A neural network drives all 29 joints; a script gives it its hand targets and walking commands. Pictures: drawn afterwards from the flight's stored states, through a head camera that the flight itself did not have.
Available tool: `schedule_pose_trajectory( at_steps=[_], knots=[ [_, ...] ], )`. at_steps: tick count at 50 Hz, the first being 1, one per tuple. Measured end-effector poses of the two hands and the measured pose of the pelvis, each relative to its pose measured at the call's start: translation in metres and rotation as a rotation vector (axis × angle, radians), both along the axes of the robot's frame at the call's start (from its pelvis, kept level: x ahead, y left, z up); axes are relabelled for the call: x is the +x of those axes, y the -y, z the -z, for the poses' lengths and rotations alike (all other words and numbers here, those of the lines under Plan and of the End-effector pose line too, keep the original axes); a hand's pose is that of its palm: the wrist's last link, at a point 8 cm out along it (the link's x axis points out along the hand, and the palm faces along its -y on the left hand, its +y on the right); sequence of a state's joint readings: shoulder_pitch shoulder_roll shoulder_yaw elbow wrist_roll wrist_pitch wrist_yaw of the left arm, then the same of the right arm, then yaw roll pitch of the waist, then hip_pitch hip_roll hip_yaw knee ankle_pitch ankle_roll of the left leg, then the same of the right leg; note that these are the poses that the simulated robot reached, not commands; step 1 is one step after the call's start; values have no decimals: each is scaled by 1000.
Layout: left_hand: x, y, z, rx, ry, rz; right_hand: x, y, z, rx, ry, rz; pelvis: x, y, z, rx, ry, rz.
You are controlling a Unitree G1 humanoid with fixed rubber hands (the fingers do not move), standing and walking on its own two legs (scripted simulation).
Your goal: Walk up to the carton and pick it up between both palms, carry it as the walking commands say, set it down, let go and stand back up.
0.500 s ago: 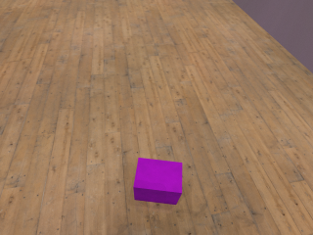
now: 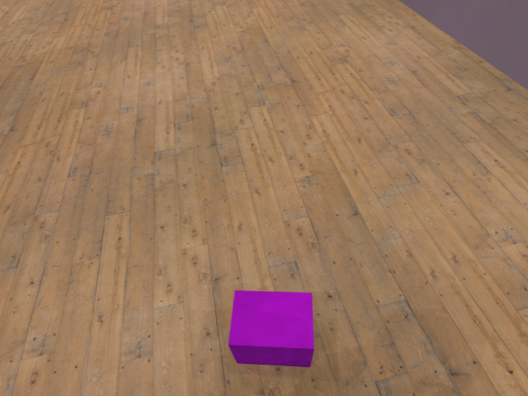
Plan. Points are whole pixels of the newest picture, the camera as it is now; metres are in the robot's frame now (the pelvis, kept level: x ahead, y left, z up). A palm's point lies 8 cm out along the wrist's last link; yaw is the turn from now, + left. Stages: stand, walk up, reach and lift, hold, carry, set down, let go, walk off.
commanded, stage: walk up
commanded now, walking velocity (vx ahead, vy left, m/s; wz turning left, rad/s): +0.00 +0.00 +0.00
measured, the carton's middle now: (273, 329) +0.43 +0.03 -0.67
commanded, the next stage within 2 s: stand in 0.58 s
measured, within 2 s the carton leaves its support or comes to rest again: neither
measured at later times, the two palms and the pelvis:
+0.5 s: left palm out of the picture +0.02 +0.24 -0.14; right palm out of the picture -0.01 -0.20 -0.15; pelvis +0.01 +0.01 +0.00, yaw +0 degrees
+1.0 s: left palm (136, 378) +0.18 +0.25 -0.13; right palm (407, 369) +0.19 -0.21 -0.13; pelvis +0.00 +0.02 -0.03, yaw +2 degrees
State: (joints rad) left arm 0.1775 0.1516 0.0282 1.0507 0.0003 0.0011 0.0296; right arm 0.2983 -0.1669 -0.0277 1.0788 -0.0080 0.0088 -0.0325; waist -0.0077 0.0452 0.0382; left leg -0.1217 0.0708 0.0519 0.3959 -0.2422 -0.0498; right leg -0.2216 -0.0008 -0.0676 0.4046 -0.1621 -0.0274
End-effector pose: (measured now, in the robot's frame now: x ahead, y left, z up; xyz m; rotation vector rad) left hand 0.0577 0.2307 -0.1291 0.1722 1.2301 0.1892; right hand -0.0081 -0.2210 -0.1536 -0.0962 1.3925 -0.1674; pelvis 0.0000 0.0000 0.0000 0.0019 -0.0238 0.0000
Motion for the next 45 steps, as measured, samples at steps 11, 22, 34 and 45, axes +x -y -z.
schedule_pose_trajectory(
  at_steps=[11, 22, 34, 45],
  knots=[
    [-29, -1, 10, -28, -88, -47, -4, 0, -8, -30, -39, -5, 7, -3, -2, 0, 4, 0],
    [-40, -6, 14, -41, -126, -60, -7, -18, -8, -17, -55, -1, 10, -11, -2, -1, 8, -6],
    [-46, -9, 15, -42, -145, -56, -9, -26, -7, -13, -62, 8, 13, -17, -2, 1, -3, -6],
    [58, -16, 15, -50, 11, -11, 108, -13, -3, -15, 123, -30, 0, -18, 23, -9, -102, -31]
  ],
)
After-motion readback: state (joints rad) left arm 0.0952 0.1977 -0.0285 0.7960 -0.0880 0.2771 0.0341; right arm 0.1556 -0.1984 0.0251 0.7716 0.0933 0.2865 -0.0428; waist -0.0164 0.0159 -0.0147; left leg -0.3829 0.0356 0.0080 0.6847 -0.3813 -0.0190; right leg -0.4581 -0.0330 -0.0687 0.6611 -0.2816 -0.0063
